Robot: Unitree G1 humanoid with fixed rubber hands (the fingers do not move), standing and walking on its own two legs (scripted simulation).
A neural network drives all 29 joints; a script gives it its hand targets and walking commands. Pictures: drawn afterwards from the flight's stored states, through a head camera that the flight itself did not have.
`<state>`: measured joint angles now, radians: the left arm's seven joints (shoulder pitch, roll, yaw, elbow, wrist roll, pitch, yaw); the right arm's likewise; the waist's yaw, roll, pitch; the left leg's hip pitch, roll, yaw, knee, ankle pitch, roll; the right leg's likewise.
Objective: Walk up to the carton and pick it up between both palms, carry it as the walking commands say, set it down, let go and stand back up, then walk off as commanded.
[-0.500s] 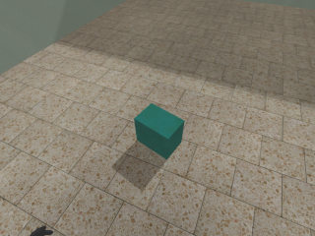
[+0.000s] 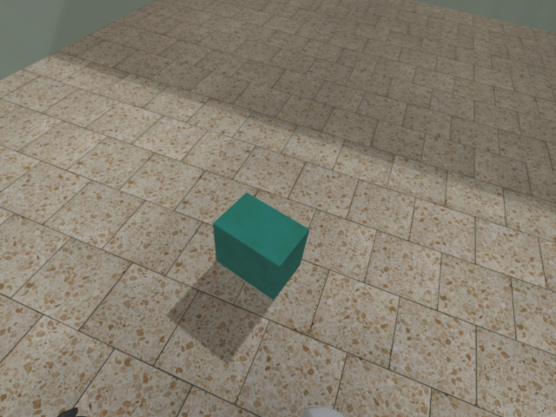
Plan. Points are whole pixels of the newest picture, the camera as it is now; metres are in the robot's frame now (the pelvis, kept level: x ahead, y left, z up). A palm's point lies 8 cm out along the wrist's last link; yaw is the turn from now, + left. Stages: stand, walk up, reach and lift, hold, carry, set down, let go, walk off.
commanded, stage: walk up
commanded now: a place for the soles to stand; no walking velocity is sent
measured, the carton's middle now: (259, 246) +0.81 -0.07 -0.63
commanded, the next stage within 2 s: none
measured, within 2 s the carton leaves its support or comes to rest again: neither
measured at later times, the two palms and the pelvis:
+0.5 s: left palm (53, 390) +0.22 +0.30 -0.09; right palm (467, 374) +0.19 -0.33 -0.09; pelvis +0.13 -0.01 +0.00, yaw +0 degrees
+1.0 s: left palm (91, 324) +0.31 +0.26 -0.08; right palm (457, 317) +0.28 -0.37 -0.10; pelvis +0.22 -0.05 +0.00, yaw +1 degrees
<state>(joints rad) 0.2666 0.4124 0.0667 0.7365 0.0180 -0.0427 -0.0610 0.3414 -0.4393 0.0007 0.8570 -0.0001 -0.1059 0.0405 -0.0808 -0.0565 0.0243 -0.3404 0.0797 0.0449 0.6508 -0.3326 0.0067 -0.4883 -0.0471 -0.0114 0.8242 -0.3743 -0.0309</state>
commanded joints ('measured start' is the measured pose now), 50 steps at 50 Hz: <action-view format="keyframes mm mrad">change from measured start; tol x32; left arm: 1 55 185 75 -12 18 -51 9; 50 -40 110 27 -103 -10 -10 14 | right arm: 1 -54 -270 -110 -72 -18 7 -19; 50 242 -359 -150 -27 -37 -34 -56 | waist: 1 113 206 -81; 3 179 -291 -209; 17 56 -97 -61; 19 -25 334 -196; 32 113 213 -127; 34 190 -246 -159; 47 67 -177 -27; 50 -13 345 -82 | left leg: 1 2 159 -83 -73 142 171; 3 -423 -64 50 486 -156 39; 11 -351 -4 -14 231 -75 11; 17 90 -84 82 -189 117 27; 19 510 283 -564 -322 -20 177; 30 135 204 -193 -192 230 223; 33 -162 53 -25 292 272 107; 35 -533 -57 -70 532 -233 52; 48 168 -104 97 -140 75 3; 50 433 291 -639 -350 -108 195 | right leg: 1 262 53 -86 -319 80 7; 4 601 -364 650 -549 -117 -188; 15 338 -192 187 -426 180 -207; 20 -353 31 38 331 -115 -4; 32 285 53 -76 -319 54 -7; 34 580 -304 584 -513 -115 -174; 43 234 -221 293 -578 -281 -204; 50 -329 60 -25 243 -136 -1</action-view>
